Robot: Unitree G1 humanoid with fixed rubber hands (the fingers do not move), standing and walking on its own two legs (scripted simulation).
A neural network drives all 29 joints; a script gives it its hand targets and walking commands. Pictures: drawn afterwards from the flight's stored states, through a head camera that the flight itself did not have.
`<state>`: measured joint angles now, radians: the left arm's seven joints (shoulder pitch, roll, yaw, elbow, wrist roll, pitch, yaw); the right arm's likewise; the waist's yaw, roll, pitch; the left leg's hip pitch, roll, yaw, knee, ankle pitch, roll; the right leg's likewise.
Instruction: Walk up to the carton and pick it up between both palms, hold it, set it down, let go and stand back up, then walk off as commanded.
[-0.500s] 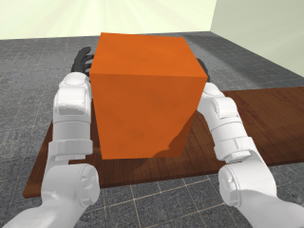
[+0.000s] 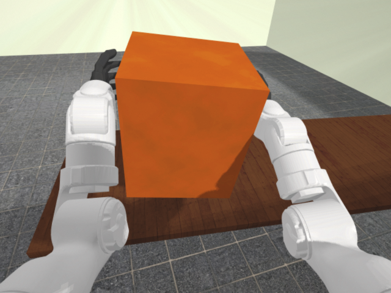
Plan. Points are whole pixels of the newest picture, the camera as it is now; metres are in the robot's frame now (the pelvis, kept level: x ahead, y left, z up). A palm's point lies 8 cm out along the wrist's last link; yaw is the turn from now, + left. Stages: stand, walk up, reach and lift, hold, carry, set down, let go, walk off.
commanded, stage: hold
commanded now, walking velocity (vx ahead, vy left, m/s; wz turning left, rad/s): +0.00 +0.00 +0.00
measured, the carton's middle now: (183, 118) +0.37 +0.00 +0.24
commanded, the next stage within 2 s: none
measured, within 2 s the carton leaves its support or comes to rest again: neither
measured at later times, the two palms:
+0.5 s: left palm (99, 90) +0.37 +0.15 +0.30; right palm (261, 103) +0.36 -0.15 +0.27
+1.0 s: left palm (103, 92) +0.37 +0.14 +0.29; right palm (263, 100) +0.37 -0.16 +0.28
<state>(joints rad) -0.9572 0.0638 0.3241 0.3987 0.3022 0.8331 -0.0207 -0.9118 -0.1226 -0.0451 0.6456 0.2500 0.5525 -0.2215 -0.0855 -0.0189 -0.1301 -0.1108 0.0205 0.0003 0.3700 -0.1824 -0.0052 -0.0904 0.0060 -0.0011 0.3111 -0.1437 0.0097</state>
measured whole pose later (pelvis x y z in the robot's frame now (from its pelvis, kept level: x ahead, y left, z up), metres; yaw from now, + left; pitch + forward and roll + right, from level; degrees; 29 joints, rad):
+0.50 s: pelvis +0.00 +0.00 +0.00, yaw +0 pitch -5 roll -1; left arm -0.94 0.04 0.37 0.32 0.28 0.86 -0.01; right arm -0.91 -0.14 0.01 0.60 0.29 0.58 -0.24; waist -0.09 -0.02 -0.13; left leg -0.11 0.02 0.00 0.37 -0.18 -0.01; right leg -0.09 0.01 0.00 0.31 -0.14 0.01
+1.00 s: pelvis +0.01 +0.00 +0.00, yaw +0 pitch -4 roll -1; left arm -0.88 0.04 0.34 0.27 0.28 0.87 -0.02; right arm -0.92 -0.15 0.01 0.58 0.32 0.62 -0.26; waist -0.09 0.00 -0.15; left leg -0.11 0.02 0.00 0.37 -0.19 -0.01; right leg -0.09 0.01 0.00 0.31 -0.15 0.01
